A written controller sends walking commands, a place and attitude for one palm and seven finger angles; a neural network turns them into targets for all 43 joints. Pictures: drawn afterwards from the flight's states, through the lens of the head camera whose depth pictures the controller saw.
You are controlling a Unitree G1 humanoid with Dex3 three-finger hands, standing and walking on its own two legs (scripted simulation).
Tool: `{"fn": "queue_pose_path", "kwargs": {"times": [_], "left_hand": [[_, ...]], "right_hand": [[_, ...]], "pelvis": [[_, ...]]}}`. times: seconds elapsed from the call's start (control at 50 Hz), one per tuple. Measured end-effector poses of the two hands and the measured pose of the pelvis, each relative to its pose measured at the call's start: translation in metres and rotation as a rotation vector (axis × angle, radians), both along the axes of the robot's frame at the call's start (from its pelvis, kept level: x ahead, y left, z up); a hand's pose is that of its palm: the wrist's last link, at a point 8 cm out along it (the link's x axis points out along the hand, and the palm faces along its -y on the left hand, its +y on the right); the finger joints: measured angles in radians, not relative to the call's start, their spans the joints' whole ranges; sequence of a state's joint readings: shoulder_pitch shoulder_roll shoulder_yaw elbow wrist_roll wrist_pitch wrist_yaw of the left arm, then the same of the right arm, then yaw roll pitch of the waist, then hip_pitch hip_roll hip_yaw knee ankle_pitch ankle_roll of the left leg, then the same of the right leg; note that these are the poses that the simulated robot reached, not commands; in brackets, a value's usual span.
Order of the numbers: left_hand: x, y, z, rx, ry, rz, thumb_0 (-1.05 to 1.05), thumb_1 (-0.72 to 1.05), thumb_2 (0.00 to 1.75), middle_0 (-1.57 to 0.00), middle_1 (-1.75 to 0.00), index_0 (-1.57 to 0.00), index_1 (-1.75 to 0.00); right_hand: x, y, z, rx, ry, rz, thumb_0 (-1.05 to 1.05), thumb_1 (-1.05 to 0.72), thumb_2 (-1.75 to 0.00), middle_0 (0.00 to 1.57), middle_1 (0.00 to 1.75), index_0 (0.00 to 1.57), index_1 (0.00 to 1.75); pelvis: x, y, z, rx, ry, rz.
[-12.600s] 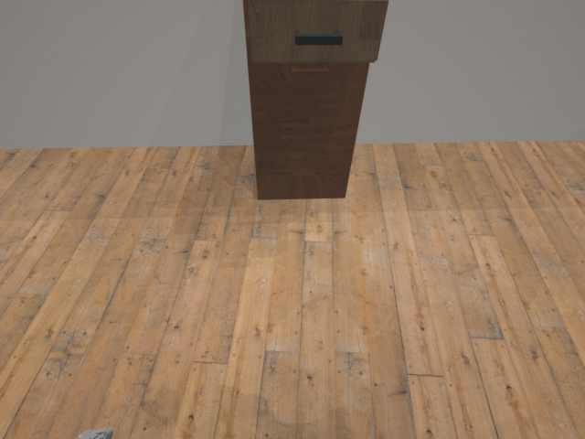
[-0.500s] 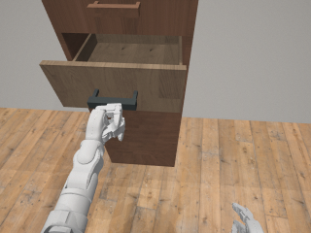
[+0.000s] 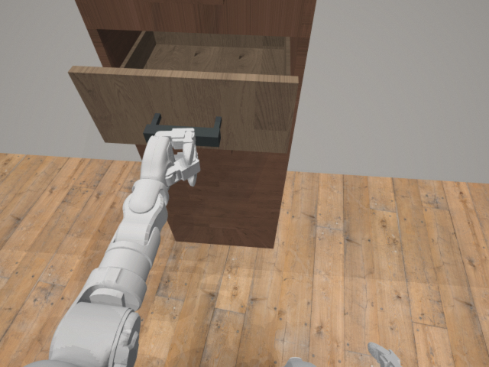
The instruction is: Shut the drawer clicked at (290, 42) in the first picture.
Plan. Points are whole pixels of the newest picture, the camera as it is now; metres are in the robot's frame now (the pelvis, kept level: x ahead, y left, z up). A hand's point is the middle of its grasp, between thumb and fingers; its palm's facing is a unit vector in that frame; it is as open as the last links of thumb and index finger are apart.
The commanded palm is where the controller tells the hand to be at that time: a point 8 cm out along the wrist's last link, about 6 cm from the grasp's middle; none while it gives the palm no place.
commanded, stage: push the drawer shut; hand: left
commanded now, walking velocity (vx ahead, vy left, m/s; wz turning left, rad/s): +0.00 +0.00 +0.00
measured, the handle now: (185, 127) +0.50 +0.12 +0.10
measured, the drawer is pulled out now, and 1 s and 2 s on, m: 0.14 0.02 0.00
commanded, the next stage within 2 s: pull the fist back off the drawer in 1.58 s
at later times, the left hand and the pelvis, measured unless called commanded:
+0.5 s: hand (204, 137) +0.48 +0.08 +0.10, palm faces -0.08 -1.00 -0.04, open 3.1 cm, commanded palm +0.49 +0.13 +0.10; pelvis -0.02 +0.00 -0.01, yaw -1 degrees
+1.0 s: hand (210, 113) +0.54 +0.08 +0.10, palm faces -0.08 -1.00 -0.03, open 3.2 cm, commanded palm +0.54 +0.13 +0.10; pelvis +0.00 +0.00 -0.02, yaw -1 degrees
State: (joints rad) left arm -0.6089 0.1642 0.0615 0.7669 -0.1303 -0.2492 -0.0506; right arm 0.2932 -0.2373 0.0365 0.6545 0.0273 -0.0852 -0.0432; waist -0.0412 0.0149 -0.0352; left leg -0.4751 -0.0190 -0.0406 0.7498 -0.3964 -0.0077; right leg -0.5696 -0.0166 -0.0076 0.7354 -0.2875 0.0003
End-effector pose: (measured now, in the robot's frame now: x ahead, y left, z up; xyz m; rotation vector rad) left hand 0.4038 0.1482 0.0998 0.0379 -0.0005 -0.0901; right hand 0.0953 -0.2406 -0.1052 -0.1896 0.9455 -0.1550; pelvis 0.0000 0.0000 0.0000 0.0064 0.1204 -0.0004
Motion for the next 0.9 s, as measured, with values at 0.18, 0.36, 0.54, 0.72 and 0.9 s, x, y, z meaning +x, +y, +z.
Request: {"fn": "queue_pose_path", "kwargs": {"times": [0.18, 0.36, 0.54, 0.72, 0.9], "left_hand": [[0.019, -0.001, 0.002, 0.001, 0.006, 0.006, 0.0, 0.8, 0.97, -1.4, -1.6, -1.4, -1.59], [0.04, -0.005, 0.002, -0.001, 0.004, 0.006, 0.01, 0.82, 0.98, -1.4, -1.6, -1.4, -1.59], [0.064, -0.009, 0.001, -0.001, 0.011, 0.008, -0.01, 0.84, 1.0, -1.4, -1.6, -1.4, -1.59], [0.089, -0.013, 0.003, 0.0, 0.02, 0.012, 0.0, 0.85, 1.0, -1.4, -1.6, -1.4, -1.59], [0.112, -0.014, 0.005, -0.001, 0.026, 0.016, 0.02, 0.86, 0.99, -1.4, -1.6, -1.4, -1.59]], "right_hand": [[-0.04, -0.007, -0.007, -0.018, 0.073, -0.041, 0.01, -0.9, -0.9, 0.21, 0.3, 0.2, 0.3], [-0.076, -0.015, -0.012, -0.036, 0.153, -0.071, 0.01, -0.9, -0.9, 0.21, 0.3, 0.2, 0.3], [-0.099, -0.017, -0.013, -0.048, 0.227, -0.092, 0.01, -0.9, -0.9, 0.21, 0.3, 0.2, 0.3], [-0.109, -0.015, -0.014, -0.047, 0.284, -0.104, 0.0, -0.9, -0.9, 0.21, 0.3, 0.2, 0.3], [-0.115, -0.012, -0.015, -0.036, 0.34, -0.112, 0.0, -0.9, -0.9, 0.21, 0.3, 0.2, 0.3]], "pelvis": [[-0.012, 0.001, -0.003, 0.002, 0.023, -0.006], [-0.018, 0.002, -0.007, 0.002, 0.063, -0.009], [-0.017, 0.002, -0.011, 0.0, 0.109, -0.01], [-0.01, 0.003, -0.013, -0.004, 0.15, -0.014], [-0.001, 0.004, -0.015, -0.009, 0.182, -0.015]]}}
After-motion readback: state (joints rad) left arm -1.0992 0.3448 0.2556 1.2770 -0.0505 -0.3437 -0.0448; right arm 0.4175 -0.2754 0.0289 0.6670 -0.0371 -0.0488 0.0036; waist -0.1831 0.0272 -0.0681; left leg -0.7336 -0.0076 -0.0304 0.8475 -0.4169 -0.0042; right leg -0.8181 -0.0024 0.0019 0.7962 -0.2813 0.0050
